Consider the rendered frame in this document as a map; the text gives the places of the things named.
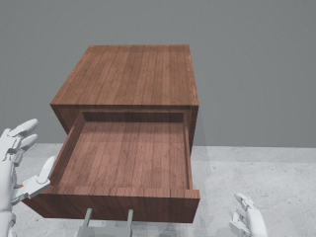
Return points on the robot left hand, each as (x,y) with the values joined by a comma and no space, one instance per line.
(13,144)

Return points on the handle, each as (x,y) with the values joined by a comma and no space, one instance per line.
(97,231)

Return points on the robot left forearm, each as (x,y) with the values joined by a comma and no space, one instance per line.
(7,221)

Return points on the cabinet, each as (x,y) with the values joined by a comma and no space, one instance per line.
(130,77)

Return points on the robot right hand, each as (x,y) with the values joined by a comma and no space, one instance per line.
(252,222)

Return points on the drawer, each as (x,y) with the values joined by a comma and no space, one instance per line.
(117,161)

